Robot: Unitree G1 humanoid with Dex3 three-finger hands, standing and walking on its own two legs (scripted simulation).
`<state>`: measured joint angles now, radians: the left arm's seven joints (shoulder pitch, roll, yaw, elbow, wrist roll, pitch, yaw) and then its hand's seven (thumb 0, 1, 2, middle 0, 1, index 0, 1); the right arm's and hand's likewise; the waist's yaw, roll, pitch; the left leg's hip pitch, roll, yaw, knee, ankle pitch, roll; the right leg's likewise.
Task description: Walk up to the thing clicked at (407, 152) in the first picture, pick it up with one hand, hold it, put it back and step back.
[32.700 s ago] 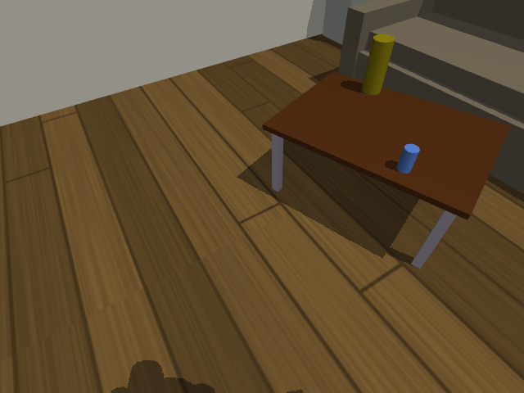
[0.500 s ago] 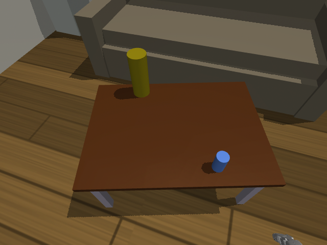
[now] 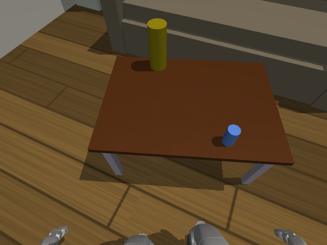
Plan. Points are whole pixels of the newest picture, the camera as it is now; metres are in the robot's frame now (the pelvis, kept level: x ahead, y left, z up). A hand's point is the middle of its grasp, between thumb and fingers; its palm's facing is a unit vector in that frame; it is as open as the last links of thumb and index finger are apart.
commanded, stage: step back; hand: right
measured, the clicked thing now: (230, 135) +0.53 -0.27 -0.27
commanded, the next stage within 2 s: none
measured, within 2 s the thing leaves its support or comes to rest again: neither
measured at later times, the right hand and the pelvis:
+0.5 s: hand out of the picture -0.06 -0.28 -0.15, palm faces +0.05 +0.93 -0.36, open 7.4 cm; pelvis -0.14 +0.00 +0.01, yaw -4 degrees
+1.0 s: hand out of the picture -0.19 -0.26 -0.14, palm faces +0.06 +0.92 -0.38, open 7.4 cm; pelvis -0.31 +0.02 +0.00, yaw -7 degrees
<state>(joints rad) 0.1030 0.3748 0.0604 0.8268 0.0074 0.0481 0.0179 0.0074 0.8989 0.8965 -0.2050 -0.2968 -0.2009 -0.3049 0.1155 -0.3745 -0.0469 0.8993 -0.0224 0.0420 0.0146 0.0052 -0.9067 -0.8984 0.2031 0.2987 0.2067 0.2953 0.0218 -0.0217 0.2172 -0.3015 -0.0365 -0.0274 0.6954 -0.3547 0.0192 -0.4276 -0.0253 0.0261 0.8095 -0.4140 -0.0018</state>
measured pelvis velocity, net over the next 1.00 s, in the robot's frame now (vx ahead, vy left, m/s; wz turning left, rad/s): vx -0.31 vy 0.02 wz -0.12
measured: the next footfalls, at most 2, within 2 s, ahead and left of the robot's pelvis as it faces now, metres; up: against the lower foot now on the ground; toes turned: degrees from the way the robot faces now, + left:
right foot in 0.30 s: -0.09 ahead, -0.13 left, +0.00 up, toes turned -2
left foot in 0.64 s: -0.15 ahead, +0.14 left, +0.00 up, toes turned -5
